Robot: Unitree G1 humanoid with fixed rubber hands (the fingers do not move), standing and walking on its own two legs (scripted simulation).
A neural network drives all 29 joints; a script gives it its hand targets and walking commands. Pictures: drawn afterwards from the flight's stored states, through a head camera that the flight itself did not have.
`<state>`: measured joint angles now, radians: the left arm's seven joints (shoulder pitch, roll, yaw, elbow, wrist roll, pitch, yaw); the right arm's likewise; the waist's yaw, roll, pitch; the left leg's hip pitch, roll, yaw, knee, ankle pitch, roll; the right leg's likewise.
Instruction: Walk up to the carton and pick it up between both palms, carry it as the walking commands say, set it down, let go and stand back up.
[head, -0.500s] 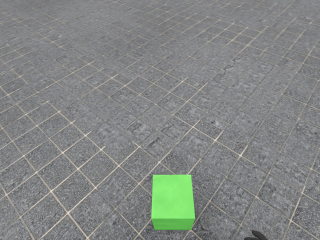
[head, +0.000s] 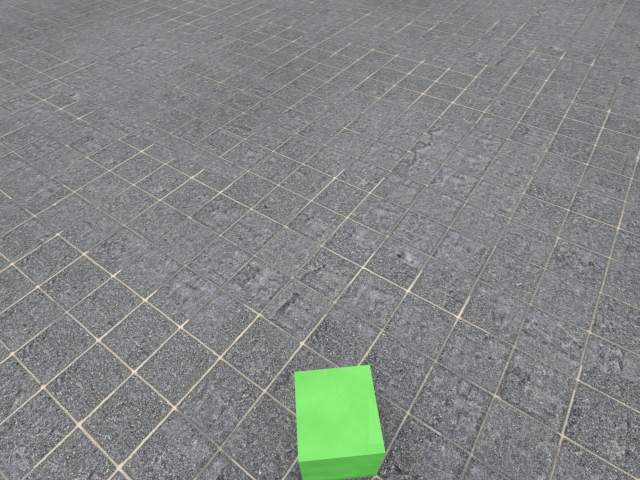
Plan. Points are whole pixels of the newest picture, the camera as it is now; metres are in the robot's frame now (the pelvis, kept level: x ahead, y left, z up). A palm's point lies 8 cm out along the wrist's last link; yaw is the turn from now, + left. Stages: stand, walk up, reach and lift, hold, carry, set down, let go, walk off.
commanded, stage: walk up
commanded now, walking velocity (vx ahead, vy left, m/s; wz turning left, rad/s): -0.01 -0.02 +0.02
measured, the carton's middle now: (336, 425) +0.38 -0.03 -0.65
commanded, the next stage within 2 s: stand in 0.76 s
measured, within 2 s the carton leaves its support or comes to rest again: neither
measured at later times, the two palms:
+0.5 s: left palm out of the picture +0.01 +0.19 -0.15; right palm out of the picture +0.03 -0.24 -0.15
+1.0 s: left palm out of the picture +0.01 +0.18 -0.15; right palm out of the picture +0.01 -0.25 -0.15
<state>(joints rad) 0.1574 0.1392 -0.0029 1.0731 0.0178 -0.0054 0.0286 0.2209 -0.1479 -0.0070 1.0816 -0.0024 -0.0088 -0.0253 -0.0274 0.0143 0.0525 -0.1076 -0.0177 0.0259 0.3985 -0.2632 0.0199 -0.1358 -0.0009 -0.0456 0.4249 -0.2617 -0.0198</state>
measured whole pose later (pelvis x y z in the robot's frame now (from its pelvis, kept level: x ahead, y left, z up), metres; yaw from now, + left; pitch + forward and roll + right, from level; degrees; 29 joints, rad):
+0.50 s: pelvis +0.02 -0.02 +0.00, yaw +2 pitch -1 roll +0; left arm 0.25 0.13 0.00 1.15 0.01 -0.02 0.05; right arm 0.23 -0.14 -0.01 1.15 0.00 0.00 -0.04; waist -0.01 0.00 0.04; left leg -0.09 0.01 -0.01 0.39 -0.28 -0.02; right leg -0.08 0.03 -0.08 0.37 -0.27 -0.05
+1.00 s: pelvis +0.02 -0.03 +0.00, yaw +2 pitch -1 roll +0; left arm 0.24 0.11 0.02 1.15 0.01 -0.01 0.05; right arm 0.25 -0.14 -0.01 1.17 -0.01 0.01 -0.06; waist 0.00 0.02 0.05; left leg -0.13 0.03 -0.03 0.46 -0.31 -0.03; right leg -0.11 0.04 -0.10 0.43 -0.30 -0.06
